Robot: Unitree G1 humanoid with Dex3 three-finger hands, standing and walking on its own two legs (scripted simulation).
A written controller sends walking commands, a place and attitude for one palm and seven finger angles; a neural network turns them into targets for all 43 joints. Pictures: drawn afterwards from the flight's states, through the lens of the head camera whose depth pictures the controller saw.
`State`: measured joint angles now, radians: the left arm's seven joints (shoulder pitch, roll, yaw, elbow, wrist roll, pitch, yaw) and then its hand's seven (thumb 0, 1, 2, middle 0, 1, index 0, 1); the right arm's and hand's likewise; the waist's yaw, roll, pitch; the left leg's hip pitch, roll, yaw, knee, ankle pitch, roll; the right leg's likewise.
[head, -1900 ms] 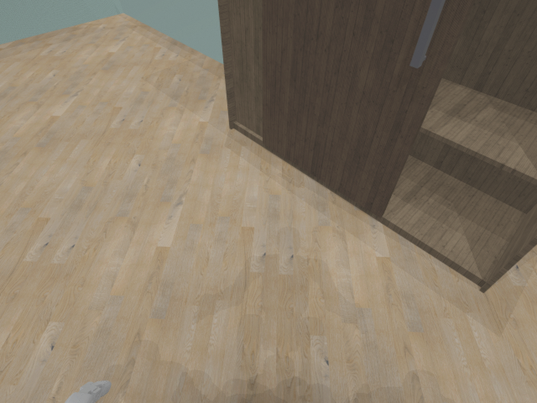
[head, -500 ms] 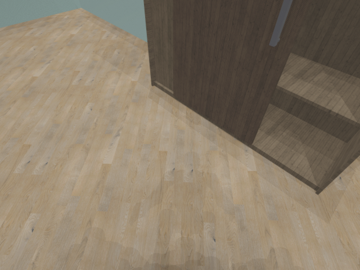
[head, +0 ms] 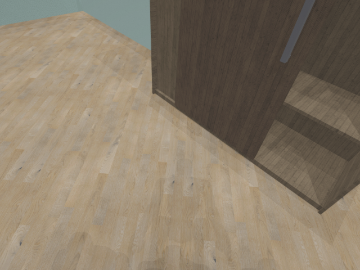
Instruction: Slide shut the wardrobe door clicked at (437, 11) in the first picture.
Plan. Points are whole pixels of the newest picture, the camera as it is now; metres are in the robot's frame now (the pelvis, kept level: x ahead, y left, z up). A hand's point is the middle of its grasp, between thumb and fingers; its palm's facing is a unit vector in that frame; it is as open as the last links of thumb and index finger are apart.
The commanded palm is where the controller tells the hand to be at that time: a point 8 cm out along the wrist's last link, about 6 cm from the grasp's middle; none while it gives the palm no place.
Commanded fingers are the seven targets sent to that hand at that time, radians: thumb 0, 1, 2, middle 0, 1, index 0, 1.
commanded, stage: walk to a spot facing it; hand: left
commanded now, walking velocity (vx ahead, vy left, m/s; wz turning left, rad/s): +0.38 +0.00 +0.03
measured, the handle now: (298, 30) +1.02 -0.45 +0.15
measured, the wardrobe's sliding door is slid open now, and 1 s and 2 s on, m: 0.49 0.49 0.49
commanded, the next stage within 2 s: turn to face it in 0.56 s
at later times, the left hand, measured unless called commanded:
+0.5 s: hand (140, 215) +0.31 +0.12 -0.17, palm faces +0.05 -0.98 -0.18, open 7.4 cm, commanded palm none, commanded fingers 0.00 0.90 0.90 -0.20 -0.30 -0.20 -0.30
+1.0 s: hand (133, 211) +0.33 +0.15 -0.18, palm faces +0.12 -0.98 -0.13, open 7.4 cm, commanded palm none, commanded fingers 0.00 0.90 0.90 -0.20 -0.30 -0.20 -0.30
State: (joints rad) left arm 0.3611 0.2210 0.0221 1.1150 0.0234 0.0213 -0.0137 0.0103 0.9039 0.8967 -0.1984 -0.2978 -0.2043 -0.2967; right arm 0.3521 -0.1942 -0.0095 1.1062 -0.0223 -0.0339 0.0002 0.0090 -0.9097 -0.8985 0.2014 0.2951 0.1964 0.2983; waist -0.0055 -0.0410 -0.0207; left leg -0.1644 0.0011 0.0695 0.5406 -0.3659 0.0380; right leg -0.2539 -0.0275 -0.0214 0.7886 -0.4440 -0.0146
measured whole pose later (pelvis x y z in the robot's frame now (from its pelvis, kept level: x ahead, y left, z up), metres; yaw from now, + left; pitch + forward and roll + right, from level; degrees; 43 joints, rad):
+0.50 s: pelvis +0.22 -0.05 -0.01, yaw +3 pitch -2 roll +0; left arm 0.15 0.15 0.05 1.02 0.02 -0.08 0.00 0.00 0.91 0.90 -0.20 -0.30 -0.20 -0.30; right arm 0.38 -0.13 -0.05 1.16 -0.01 -0.04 -0.02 0.01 -0.91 -0.90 0.20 0.30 0.20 0.30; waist -0.03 0.01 0.07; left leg -0.37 0.07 0.01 1.30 -0.36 0.04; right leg -0.32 -0.02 -0.18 0.60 -0.26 -0.07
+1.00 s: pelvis +0.39 +0.00 +0.00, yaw +0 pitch -2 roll -1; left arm 0.37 0.13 0.05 1.11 0.02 0.02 0.01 0.01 0.91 0.90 -0.20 -0.30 -0.20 -0.30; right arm 0.09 -0.10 -0.03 0.97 0.00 -0.05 -0.03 -0.02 -0.93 -0.90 0.20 0.30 0.20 0.30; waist 0.05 -0.03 0.10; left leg -0.30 0.11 0.23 0.56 -0.21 0.04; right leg -0.42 -0.06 -0.07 1.17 -0.50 0.03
